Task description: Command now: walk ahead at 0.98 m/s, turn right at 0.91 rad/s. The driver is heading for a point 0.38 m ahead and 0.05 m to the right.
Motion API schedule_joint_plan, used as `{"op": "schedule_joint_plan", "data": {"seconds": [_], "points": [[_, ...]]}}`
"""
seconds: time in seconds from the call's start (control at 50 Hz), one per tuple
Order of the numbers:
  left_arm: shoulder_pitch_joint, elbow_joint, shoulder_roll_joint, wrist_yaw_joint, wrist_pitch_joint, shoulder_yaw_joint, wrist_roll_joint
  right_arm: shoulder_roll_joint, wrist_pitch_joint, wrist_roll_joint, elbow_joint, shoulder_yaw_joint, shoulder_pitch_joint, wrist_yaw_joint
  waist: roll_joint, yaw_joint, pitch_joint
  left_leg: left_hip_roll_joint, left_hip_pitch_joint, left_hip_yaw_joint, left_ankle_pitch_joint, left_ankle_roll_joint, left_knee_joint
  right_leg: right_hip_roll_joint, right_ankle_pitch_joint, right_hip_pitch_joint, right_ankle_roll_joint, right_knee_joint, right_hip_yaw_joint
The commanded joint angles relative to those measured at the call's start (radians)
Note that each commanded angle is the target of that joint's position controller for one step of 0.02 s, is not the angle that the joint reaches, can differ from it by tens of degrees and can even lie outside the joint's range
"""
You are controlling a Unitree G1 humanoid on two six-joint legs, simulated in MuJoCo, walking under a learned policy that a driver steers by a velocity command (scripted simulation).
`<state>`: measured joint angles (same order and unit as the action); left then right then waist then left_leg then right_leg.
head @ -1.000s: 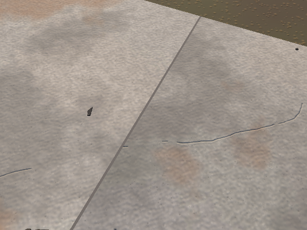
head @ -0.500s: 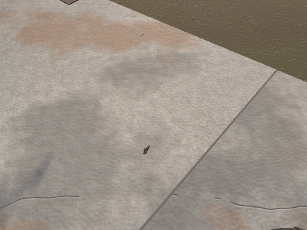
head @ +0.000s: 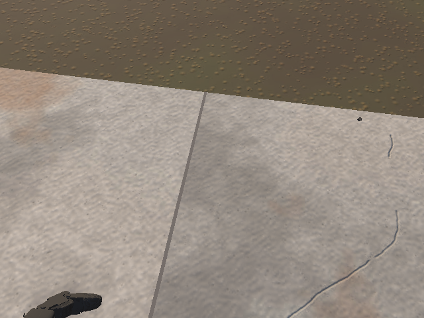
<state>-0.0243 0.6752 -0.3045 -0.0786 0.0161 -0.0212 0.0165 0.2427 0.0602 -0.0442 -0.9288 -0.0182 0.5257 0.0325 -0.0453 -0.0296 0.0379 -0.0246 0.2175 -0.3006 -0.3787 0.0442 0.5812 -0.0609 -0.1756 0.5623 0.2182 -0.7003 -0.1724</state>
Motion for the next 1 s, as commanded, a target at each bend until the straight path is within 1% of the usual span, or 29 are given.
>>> {"op": "schedule_joint_plan", "data": {"seconds": [0.02, 0.04, 0.06, 0.08, 0.12, 0.14, 0.18, 0.22, 0.28, 0.32, 0.36, 0.38, 0.4, 0.42, 0.44, 0.46, 0.48, 0.5, 0.54, 0.64, 0.76, 0.8, 0.82, 0.84, 0.86, 0.88, 0.9, 0.94, 1.0], "points": [[-0.441, 0.115, -0.270, 0.057, -0.014, -0.103, -0.007, 0.078, 0.024, -0.024, 0.182, -0.014, -0.202, -0.023, -0.167, 0.173, -0.135, 0.025, -0.844, 0.126, -0.131, -0.050, 1.043, 0.152, 0.087, -0.842, 0.118, 0.004, 0.436], [-0.418, 0.070, -0.333, 0.058, -0.023, -0.119, 0.008, 0.119, 0.050, 0.010, 0.300, -0.012, -0.210, -0.027, -0.161, 0.151, -0.333, 0.061, -1.087, 0.345, -0.107, -0.039, 1.153, 0.289, -0.164, -1.029, 0.296, 0.266, 0.894], [-0.416, 0.064, -0.279, 0.067, -0.022, -0.117, 0.006, 0.171, 0.073, 0.003, 0.309, -0.013, -0.293, -0.028, 0.012, 0.166, -0.223, 0.002, -1.148, 0.397, -0.016, -0.047, 1.059, 0.315, -0.306, -0.930, 0.250, 0.434, 0.967], [-0.380, 0.076, -0.226, 0.074, -0.016, -0.104, 0.006, 0.181, 0.079, 0.005, 0.303, -0.013, -0.297, -0.030, 0.096, 0.105, -0.072, -0.037, -1.115, 0.390, 0.039, -0.045, 0.944, 0.293, -0.281, -0.747, 0.205, 0.481, 0.899], [-0.310, 0.069, -0.186, 0.084, 0.014, -0.087, 0.004, 0.164, 0.047, -0.029, 0.288, -0.004, -0.274, -0.028, 0.167, 0.008, 0.024, -0.087, -0.972, 0.389, 0.015, -0.012, 0.818, 0.203, -0.109, -0.468, 0.164, 0.487, 0.731], [-0.294, 0.070, -0.160, 0.084, 0.029, -0.075, -0.002, 0.151, 0.021, -0.039, 0.286, 0.000, -0.263, -0.032, 0.166, -0.024, 0.049, -0.109, -0.920, 0.383, -0.003, 0.008, 0.759, 0.163, -0.078, -0.353, 0.156, 0.500, 0.671], [-0.287, 0.068, -0.162, 0.077, 0.055, -0.072, -0.012, 0.128, -0.005, -0.039, 0.332, 0.009, -0.349, -0.040, 0.134, -0.023, 0.086, -0.123, -0.854, 0.334, 0.033, 0.035, 0.578, 0.092, -0.025, -0.193, 0.144, 0.545, 0.580], [-0.302, 0.083, -0.159, 0.078, 0.067, -0.072, -0.012, 0.093, 0.002, -0.021, 0.378, 0.025, -0.452, -0.051, 0.112, -0.002, 0.128, -0.099, -0.791, 0.277, 0.237, 0.034, 0.357, 0.040, 0.383, -0.141, 0.094, 0.512, 0.475], [-0.415, 0.136, -0.137, 0.068, 0.068, -0.072, -0.038, 0.041, 0.020, 0.002, 0.372, 0.042, -0.491, -0.057, 0.055, 0.091, 0.022, 0.013, -0.610, 0.207, 0.578, -0.031, 0.072, -0.002, 0.735, -0.252, -0.028, 0.420, 0.381], [-0.446, 0.156, -0.141, 0.077, 0.068, -0.072, -0.034, 0.070, 0.023, 0.005, 0.369, 0.031, -0.491, -0.046, -0.005, 0.110, -0.023, 0.060, -0.565, 0.222, 0.619, -0.062, -0.026, 0.022, 0.797, -0.386, -0.072, 0.365, 0.407], [-0.415, 0.151, -0.173, 0.093, 0.067, -0.082, -0.013, 0.143, 0.032, 0.001, 0.323, 0.002, -0.352, -0.025, -0.049, 0.038, -0.092, 0.092, -0.441, 0.270, 0.569, -0.080, -0.082, 0.050, 0.877, -0.501, -0.116, 0.199, 0.449], [-0.347, 0.136, -0.190, 0.095, 0.066, -0.087, -0.013, 0.176, 0.045, 0.003, 0.272, -0.013, -0.199, -0.018, -0.038, -0.060, -0.137, 0.061, -0.319, 0.289, 0.651, -0.088, -0.149, 0.038, 0.830, -0.509, -0.136, 0.017, 0.427], [-0.314, 0.117, -0.151, 0.098, 0.065, -0.079, -0.021, 0.222, 0.058, -0.004, 0.221, -0.028, -0.064, -0.013, 0.007, -0.125, -0.188, -0.042, -0.179, 0.341, 0.874, -0.098, -0.169, -0.018, 0.572, -0.450, -0.163, -0.233, 0.383], [-0.475, 0.106, -0.008, 0.102, 0.055, -0.053, -0.039, 0.264, 0.061, -0.025, 0.220, -0.031, -0.043, -0.021, 0.274, -0.023, -0.326, -0.371, 0.110, 0.590, 1.647, -0.227, 0.080, -0.153, -0.489, -0.190, -0.200, -0.658, 0.307], [-0.584, 0.111, -0.060, 0.116, 0.048, -0.053, -0.063, 0.234, 0.049, -0.005, 0.239, -0.038, -0.036, -0.041, 0.266, -0.011, -0.544, -0.476, 0.251, 0.858, 1.632, -0.344, 0.046, -0.161, -0.465, -0.046, -0.200, -0.823, 0.390], [-0.518, 0.130, -0.104, 0.117, 0.038, -0.054, -0.035, 0.175, 0.037, 0.021, 0.275, -0.034, -0.146, -0.042, 0.146, -0.005, -0.498, -0.415, 0.107, 0.790, 1.378, -0.329, -0.044, -0.093, -0.327, -0.063, -0.204, -0.777, 0.395], [-0.437, 0.120, -0.104, 0.108, 0.030, -0.052, -0.019, 0.105, 0.033, 0.025, 0.271, -0.016, -0.232, -0.040, 0.103, 0.013, -0.349, -0.335, -0.042, 0.690, 1.167, -0.300, -0.102, -0.056, -0.277, -0.039, -0.216, -0.707, 0.347], [-0.377, 0.108, -0.091, 0.097, 0.021, -0.047, -0.005, 0.072, 0.032, 0.022, 0.253, -0.004, -0.248, -0.036, 0.064, 0.017, -0.257, -0.291, -0.143, 0.626, 1.064, -0.278, -0.139, -0.030, -0.273, -0.018, -0.221, -0.655, 0.334], [-0.373, 0.106, -0.053, 0.075, -0.016, -0.042, 0.017, 0.087, 0.031, 0.033, 0.205, -0.003, -0.209, -0.031, 0.094, 0.041, -0.173, -0.245, -0.340, 0.534, 1.039, -0.250, -0.213, -0.018, -0.245, -0.125, -0.224, -0.550, 0.315], [-0.357, 0.113, -0.014, 0.076, -0.049, -0.022, 0.014, 0.108, 0.030, 0.013, 0.172, -0.003, -0.270, -0.044, 0.149, 0.095, -0.168, -0.197, -0.525, 0.389, 0.961, -0.260, -0.275, 0.003, -0.180, -0.241, -0.224, -0.330, 0.262], [-0.239, 0.124, -0.014, 0.082, -0.064, 0.002, 0.013, 0.129, -0.029, 0.018, 0.136, -0.014, -0.237, -0.044, 0.203, 0.035, -0.102, -0.166, -0.590, 0.425, 0.187, -0.228, -0.331, 0.039, -0.152, -0.347, -0.204, 0.003, 0.178], [-0.241, 0.136, -0.004, 0.092, -0.050, 0.008, 0.017, 0.120, -0.052, 0.022, 0.131, -0.012, -0.236, -0.034, 0.164, 0.044, -0.046, -0.157, -0.660, 0.451, -0.012, -0.189, -0.314, 0.039, -0.121, -0.424, -0.175, 0.183, 0.171], [-0.238, 0.136, -0.014, 0.098, -0.038, 0.010, 0.021, 0.105, -0.057, 0.019, 0.124, -0.009, -0.214, -0.029, 0.114, 0.044, -0.022, -0.146, -0.683, 0.460, -0.053, -0.149, -0.298, 0.078, -0.086, -0.446, -0.157, 0.284, 0.234], [-0.243, 0.129, -0.054, 0.108, -0.023, 0.008, 0.033, 0.068, -0.056, 0.020, 0.133, -0.002, -0.188, -0.030, -0.004, 0.021, -0.024, -0.091, -0.683, 0.412, -0.028, -0.106, -0.189, 0.224, -0.091, -0.442, -0.128, 0.396, 0.418], [-0.171, 0.132, -0.081, 0.110, -0.019, 0.002, 0.010, 0.034, -0.059, 0.041, 0.119, 0.005, -0.141, -0.030, -0.134, -0.037, 0.005, 0.022, -0.549, 0.295, 0.027, -0.073, -0.157, 0.307, -0.163, -0.217, -0.075, 0.469, 0.520], [-0.136, 0.131, -0.021, 0.105, -0.009, 0.017, 0.004, 0.058, -0.063, 0.037, 0.095, -0.001, -0.164, -0.028, -0.080, -0.030, 0.024, 0.007, -0.410, 0.320, 0.114, -0.070, -0.148, 0.266, -0.201, -0.119, -0.092, 0.481, 0.476], [-0.138, 0.148, -0.002, 0.105, 0.000, 0.023, 0.000, 0.057, -0.062, 0.034, 0.089, -0.004, -0.178, -0.029, -0.074, -0.035, 0.009, -0.002, -0.356, 0.330, 0.177, -0.069, -0.178, 0.214, -0.222, -0.119, -0.126, 0.465, 0.426], [-0.175, 0.179, -0.007, 0.110, 0.006, 0.019, -0.009, 0.084, -0.058, 0.026, 0.071, -0.012, -0.184, -0.029, -0.069, -0.025, 0.001, -0.036, -0.331, 0.353, 0.215, -0.069, -0.195, 0.160, -0.229, -0.147, -0.160, 0.454, 0.374], [-0.230, 0.218, 0.000, 0.110, 0.002, 0.012, -0.010, 0.071, -0.052, 0.029, 0.035, -0.010, -0.187, -0.028, 0.011, -0.001, 0.020, -0.049, -0.418, 0.371, 0.182, -0.080, -0.227, 0.143, -0.135, -0.240, -0.153, 0.411, 0.344]]}}
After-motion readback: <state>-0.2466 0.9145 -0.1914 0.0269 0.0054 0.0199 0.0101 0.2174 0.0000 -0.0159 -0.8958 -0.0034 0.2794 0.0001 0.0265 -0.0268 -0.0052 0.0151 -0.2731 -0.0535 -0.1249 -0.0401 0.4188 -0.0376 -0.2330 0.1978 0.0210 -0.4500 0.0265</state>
